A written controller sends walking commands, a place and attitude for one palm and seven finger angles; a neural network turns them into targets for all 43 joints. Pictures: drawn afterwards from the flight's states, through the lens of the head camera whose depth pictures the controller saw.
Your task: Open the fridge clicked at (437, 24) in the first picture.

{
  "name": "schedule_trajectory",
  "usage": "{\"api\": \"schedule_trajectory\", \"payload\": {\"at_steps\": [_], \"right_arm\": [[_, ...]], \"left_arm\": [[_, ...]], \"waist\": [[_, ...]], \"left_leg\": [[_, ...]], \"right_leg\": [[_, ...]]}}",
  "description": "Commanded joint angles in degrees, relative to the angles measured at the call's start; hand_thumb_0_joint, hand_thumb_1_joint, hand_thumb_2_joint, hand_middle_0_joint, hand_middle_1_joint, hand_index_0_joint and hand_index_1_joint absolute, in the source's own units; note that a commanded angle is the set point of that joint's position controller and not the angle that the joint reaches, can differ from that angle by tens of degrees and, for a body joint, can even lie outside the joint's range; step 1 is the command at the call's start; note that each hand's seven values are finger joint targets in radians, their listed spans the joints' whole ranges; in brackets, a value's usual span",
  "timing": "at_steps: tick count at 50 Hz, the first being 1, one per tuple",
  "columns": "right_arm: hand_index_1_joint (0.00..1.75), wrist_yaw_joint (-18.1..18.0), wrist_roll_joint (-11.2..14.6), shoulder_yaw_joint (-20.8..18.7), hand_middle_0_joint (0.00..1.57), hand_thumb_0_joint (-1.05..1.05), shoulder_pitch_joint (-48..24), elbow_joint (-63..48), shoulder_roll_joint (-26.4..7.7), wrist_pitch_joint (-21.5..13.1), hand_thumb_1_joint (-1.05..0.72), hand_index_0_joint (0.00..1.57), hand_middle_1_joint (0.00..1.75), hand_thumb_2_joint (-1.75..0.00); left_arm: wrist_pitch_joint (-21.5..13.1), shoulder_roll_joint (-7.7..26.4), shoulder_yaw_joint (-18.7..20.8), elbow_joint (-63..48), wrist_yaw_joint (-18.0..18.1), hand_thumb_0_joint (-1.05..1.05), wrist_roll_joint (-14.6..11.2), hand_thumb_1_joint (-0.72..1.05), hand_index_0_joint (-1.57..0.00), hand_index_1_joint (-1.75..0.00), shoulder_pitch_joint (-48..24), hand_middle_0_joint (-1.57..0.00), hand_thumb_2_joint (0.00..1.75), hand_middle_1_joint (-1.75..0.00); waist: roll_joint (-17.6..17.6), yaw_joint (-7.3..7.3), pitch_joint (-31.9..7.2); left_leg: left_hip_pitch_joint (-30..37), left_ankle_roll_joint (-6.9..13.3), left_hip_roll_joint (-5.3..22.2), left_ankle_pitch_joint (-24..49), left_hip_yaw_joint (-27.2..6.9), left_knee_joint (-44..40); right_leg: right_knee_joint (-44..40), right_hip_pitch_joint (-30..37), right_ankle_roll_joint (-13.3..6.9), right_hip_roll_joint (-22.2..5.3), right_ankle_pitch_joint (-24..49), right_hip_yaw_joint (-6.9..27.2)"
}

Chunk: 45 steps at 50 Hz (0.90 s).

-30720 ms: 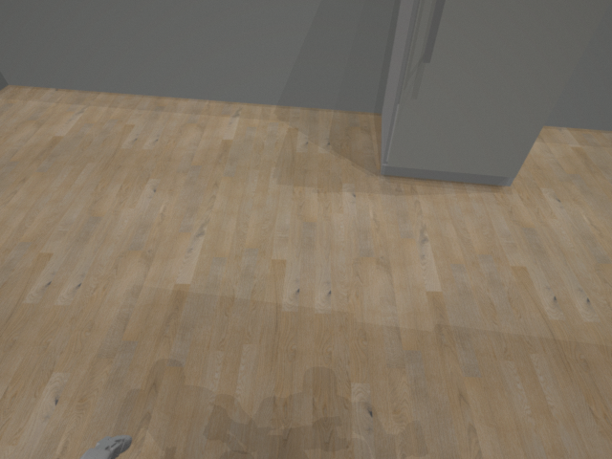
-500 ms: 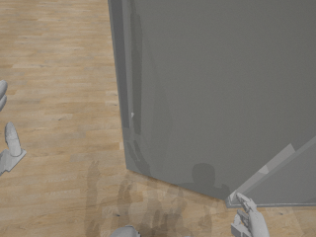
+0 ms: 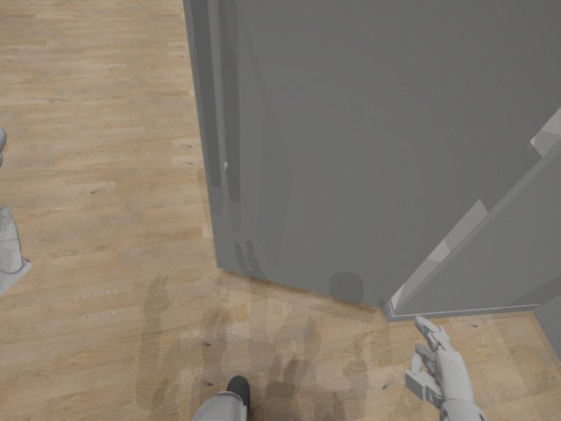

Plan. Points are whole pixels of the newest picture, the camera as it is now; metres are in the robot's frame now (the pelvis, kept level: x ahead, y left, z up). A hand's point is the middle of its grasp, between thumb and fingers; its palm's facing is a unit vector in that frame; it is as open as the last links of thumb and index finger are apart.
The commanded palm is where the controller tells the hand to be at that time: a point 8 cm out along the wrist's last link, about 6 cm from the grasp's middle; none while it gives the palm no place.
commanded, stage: stop stepping back and stand still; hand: left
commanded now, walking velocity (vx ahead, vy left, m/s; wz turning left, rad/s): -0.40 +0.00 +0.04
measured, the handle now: (215, 86) +0.62 +0.15 +0.11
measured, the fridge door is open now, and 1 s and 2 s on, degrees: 71 71 71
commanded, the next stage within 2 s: let the arm hang, fingers relaxed in 1.92 s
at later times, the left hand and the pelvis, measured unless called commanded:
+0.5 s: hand out of the picture +0.12 +0.27 +0.20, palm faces +0.36 -0.79 -0.49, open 7.4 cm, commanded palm +0.06 +0.32 +0.19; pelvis -0.08 +0.02 +0.02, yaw +0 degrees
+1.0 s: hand out of the picture +0.15 +0.30 +0.19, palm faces +0.40 -0.75 -0.53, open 7.4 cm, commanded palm +0.08 +0.34 +0.19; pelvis -0.06 +0.04 +0.01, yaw +1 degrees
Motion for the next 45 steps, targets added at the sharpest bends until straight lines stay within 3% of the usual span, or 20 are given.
{"api": "schedule_trajectory", "payload": {"at_steps": [1, 3, 4, 6, 9, 11, 13, 15, 19, 22, 24, 26, 28, 31, 36, 37, 39, 40, 42, 45], "right_arm": [[0.3, 0.71, 1.15, -3.34, 0.2, 0.0, -1.05, -6.98, -7.71, -1.71, -0.9, 0.2, 0.3, -0.9], [0.3, 0.43, 1.88, -3.42, 0.2, 0.0, -0.94, -5.79, -7.17, -1.39, -0.9, 0.2, 0.3, -0.9], [0.3, 0.29, 1.89, -3.97, 0.2, 0.0, -0.5, -4.67, -8.01, -1.74, -0.9, 0.2, 0.3, -0.9], [0.3, -0.63, 1.37, -1.75, 0.2, 0.0, -1.05, -5.19, -5.94, -1.37, -0.9, 0.2, 0.3, -0.9], [0.3, -2.61, 1.08, -0.87, 0.2, 0.0, -2.28, -2.07, -7.79, -3.13, -0.9, 0.2, 0.3, -0.9], [0.3, -2.78, 1.32, -1.5, 0.2, 0.0, 0.75, -2.1, -9.65, -5.16, -0.9, 0.2, 0.3, -0.9], [0.3, -2.36, 1.66, -1.77, 0.2, 0.0, 0.9, -2.99, -9.05, -6.08, -0.9, 0.2, 0.3, -0.9], [0.3, -1.41, 0.19, -0.99, 0.2, 0.0, -0.06, -2.28, -6.9, -6.91, -0.9, 0.2, 0.3, -0.9], [0.3, 0.63, 0.04, -1.05, 0.2, 0.0, -0.53, -3.88, -7.21, -6.23, -0.9, 0.2, 0.3, -0.9], [0.3, 0.44, -0.03, -1.28, 0.2, 0.0, -1.83, -4.97, -7.44, -2.99, -0.9, 0.2, 0.3, -0.9], [0.3, -0.04, 0.04, -1.67, 0.2, 0.0, -1.45, -5.02, -7.21, -1.15, -0.9, 0.2, 0.3, -0.9], [0.3, -0.26, 0.67, -2.32, 0.2, 0.0, -0.79, -4.48, -7.33, 0.55, -0.9, 0.2, 0.3, -0.9], [0.3, -0.12, 0.81, -2.27, 0.2, 0.0, 0.71, -2.23, -7.72, -0.84, -0.9, 0.2, 0.3, -0.9], [0.3, -0.66, 0.83, -1.42, 0.2, 0.0, 0.73, -1.81, -7.18, -1.1, -0.9, 0.2, 0.3, -0.9], [0.3, -1.83, 0.13, -1.3, 0.2, 0.0, -0.53, -1.85, -7.83, -3.53, -0.9, 0.2, 0.3, -0.9], [0.3, -1.74, 0.16, -1.65, 0.2, 0.0, -0.04, -2.1, -8.26, -3.89, -0.9, 0.2, 0.3, -0.9], [0.3, -1.62, 0.36, -2.48, 0.2, 0.0, -0.11, -3.53, -10.32, -4.37, -0.9, 0.2, 0.3, -0.9], [0.3, -1.07, 0.33, -2.02, 0.2, 0.0, -0.25, -3.86, -9.33, -4.71, -0.9, 0.2, 0.3, -0.9], [0.3, -0.75, -0.31, -1.72, 0.2, 0.0, -0.12, -3.09, -7.78, -4.85, -0.9, 0.2, 0.3, -0.9], [0.3, -0.11, 0.71, -1.65, 0.2, 0.0, 0.97, -3.39, -7.68, -4.76, -0.9, 0.2, 0.3, -0.9]], "left_arm": [[-4.05, 8.1, 8.36, -15.07, 1.28, 0.0, -2.55, 0.9, -0.2, -0.3, 8.73, -0.2, 0.9, -0.3], [-3.44, 9.0, 6.84, -15.12, 2.0, 0.0, -1.93, 0.9, -0.2, -0.3, 4.69, -0.2, 0.9, -0.3], [-2.17, 8.48, 7.1, -14.97, 2.35, 0.0, -1.6, 0.9, -0.2, -0.3, 2.93, -0.2, 0.9, -0.3], [0.87, 4.75, 4.1, -10.19, 2.52, 0.0, -0.63, 0.9, -0.2, -0.3, 1.52, -0.2, 0.9, -0.3], [1.23, 4.27, 1.22, -6.14, 3.93, 0.0, 0.74, 0.9, -0.2, -0.3, -9.34, -0.2, 0.9, -0.3], [0.13, 2.88, -1.14, -7.21, 4.61, 0.0, 2.03, 0.9, -0.2, -0.3, -11.76, -0.2, 0.9, -0.3], [0.01, 4.15, -0.48, -8.31, 4.83, 0.0, 2.6, 0.9, -0.2, -0.3, -11.47, -0.2, 0.9, -0.3], [-0.51, 4.87, -0.35, -15.04, 3.74, 0.0, 1.83, 0.9, -0.2, -0.3, -11.62, -0.2, 0.9, -0.3], [0.06, 6.05, 3.06, -15.09, 3.87, 0.0, 2.44, 0.9, -0.2, -0.3, 2.01, -0.2, 0.9, -0.3], [1.68, 5.19, 3.95, -8.65, 3.76, 0.0, 1.87, 0.9, -0.2, -0.3, 7.44, -0.2, 0.9, -0.3], [2.92, 5.73, 4.56, -4.11, 3.69, 0.0, 1.7, 0.9, -0.2, -0.3, 8.0, -0.2, 0.9, -0.3], [3.39, 7.12, 4.43, -3.76, 3.27, 0.0, 0.76, 0.9, -0.2, -0.3, 0.66, -0.2, 0.9, -0.3], [1.66, 6.45, 3.78, -3.1, 3.33, 0.0, 0.5, 0.9, -0.2, -0.3, -6.71, -0.2, 0.9, -0.3], [2.05, 1.38, -1.47, 2.75, 3.47, 0.0, 1.18, 0.9, -0.2, -0.3, -5.74, -0.2, 0.9, -0.3], [0.21, 3.03, -3.49, -6.38, 4.2, 0.0, 2.49, 0.9, -0.2, -0.3, -12.83, -0.2, 0.9, -0.3], [-0.1, 3.93, -2.52, -8.29, 4.21, 0.0, 2.49, 0.9, -0.2, -0.3, -12.54, -0.2, 0.9, -0.3], [-1.44, 7.85, 1.52, -15.14, 4.64, 0.0, 2.57, 0.9, -0.2, -0.3, -11.88, -0.2, 0.9, -0.3], [-2.22, 7.78, 2.6, -16.21, 4.94, 0.0, 2.84, 0.9, -0.2, -0.3, -10.71, -0.2, 0.9, -0.3], [-2.1, 7.65, 4.57, -12.38, 4.34, 0.0, 2.28, 0.9, -0.2, -0.3, -4.54, -0.2, 0.9, -0.3], [-2.14, 6.9, 6.38, -9.73, 4.13, 0.0, 2.29, 0.9, -0.2, -0.3, 1.13, -0.2, 0.9, -0.3]], "waist": [[3.21, 3.13, -15.92], [-15.35, 3.03, -10.72], [-14.04, 3.14, -11.65], [-9.27, 1.4, -7.34], [3.79, 0.37, -4.71], [15.55, 1.69, -7.71], [7.42, 2.27, -10.31], [15.62, 0.41, -8.71], [9.82, 2.22, -8.93], [11.49, 1.92, -9.34], [5.14, 2.0, -8.64], [-13.37, 1.53, -4.35], [-10.75, 0.51, -5.69], [-4.94, 0.37, -3.36], [-3.17, 1.47, -2.57], [0.63, 1.37, -3.19], [15.38, 2.08, -6.2], [17.01, 2.89, -7.07], [17.81, 2.14, -5.96], [9.71, 2.32, -8.22]], "left_leg": [[13.26, -4.66, 2.8, -22.59, -3.7, 2.53], [12.15, -6.72, -5.54, -24.98, -1.5, 35.16], [9.17, -5.65, -4.04, -27.31, -5.25, 42.79], [5.34, -4.25, 0.44, -25.44, -5.78, 31.66], [15.6, -3.19, -1.62, -16.13, -1.1, -0.56], [20.56, -0.54, 8.38, -5.05, -13.31, -6.22], [24.86, 1.55, 11.0, 2.98, -15.54, -5.15], [20.11, -1.68, 12.21, -15.72, -25.16, -16.33], [12.03, 0.03, 10.48, -33.7, -15.78, -19.27], [1.62, -1.5, 7.37, -42.21, -9.74, -16.18], [-1.94, -2.25, 2.81, -38.4, -5.43, -3.1], [-6.61, -3.2, -2.52, -27.32, -0.32, 26.31], [-7.9, -3.59, -1.28, -23.9, -3.12, 36.54], [1.02, -3.0, 0.22, -20.56, -0.87, 25.7], [17.17, -1.5, -1.55, -17.23, 3.38, 4.5], [20.39, -0.85, -0.37, -17.51, 1.08, 1.52], [23.99, 2.99, 9.75, -12.55, -14.42, -4.68], [22.65, 4.63, 12.66, -6.46, -18.89, -6.08], [13.26, 4.61, 12.87, -16.99, -18.75, -11.1], [11.0, 1.54, 8.39, -10.06, -8.32, -2.83]], "right_leg": [[-19.46, 0.03, -1.51, -6.91, 1.47, 4.58], [-27.22, -16.37, -9.63, -26.02, 2.72, 23.68], [-24.85, -17.72, -12.35, -26.54, 2.12, 23.1], [-17.02, -9.78, -8.84, -20.54, 12.53, 12.59], [-8.41, -6.59, -2.2, -11.97, 17.02, 5.86], [-0.84, -6.43, 0.91, -5.98, 11.12, 4.31], [0.11, -7.88, 1.7, -3.36, 6.36, 2.58], [9.26, -7.53, 1.86, -2.76, -0.3, 3.84], [2.52, 0.86, 1.08, -2.29, 4.4, 0.71], [-7.26, 13.61, -0.35, 0.09, 1.47, -4.32], [-15.12, 16.03, -2.65, -3.63, -0.37, 1.01], [-28.02, 4.61, -10.78, -22.2, -11.56, 28.78], [-24.63, 5.27, -11.8, -22.81, 3.94, 24.32], [-24.05, -3.42, -8.86, -18.59, -2.97, 16.93], [-17.76, -6.58, -5.41, -14.37, 1.08, 9.4], [-14.0, -7.65, -3.92, -12.82, 3.24, 9.35], [-0.55, -10.24, 0.65, -5.69, 7.61, 4.28], [3.28, -9.26, 2.05, -3.56, 7.33, 1.88], [4.31, -2.61, 1.47, -4.01, 1.69, 1.83], [-8.55, 5.79, 1.57, -4.62, 12.8, 1.06]]}}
